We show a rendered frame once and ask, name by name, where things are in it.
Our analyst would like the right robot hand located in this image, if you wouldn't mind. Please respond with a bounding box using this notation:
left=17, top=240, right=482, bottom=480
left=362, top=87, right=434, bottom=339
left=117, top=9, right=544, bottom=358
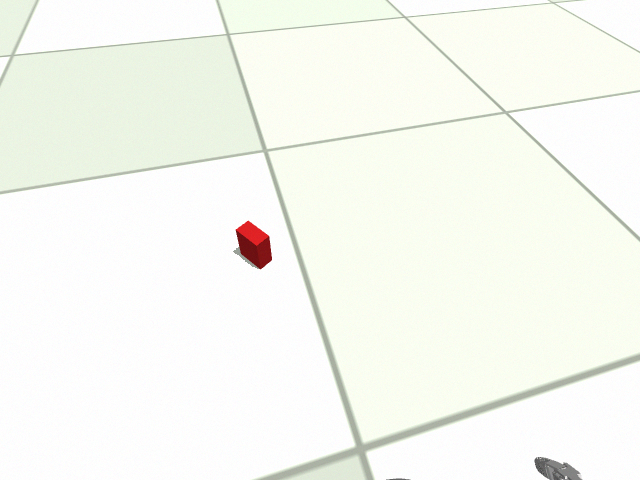
left=535, top=457, right=582, bottom=480

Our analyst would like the carton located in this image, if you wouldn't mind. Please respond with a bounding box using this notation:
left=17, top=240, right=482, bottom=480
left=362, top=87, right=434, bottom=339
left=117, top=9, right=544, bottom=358
left=236, top=221, right=272, bottom=269

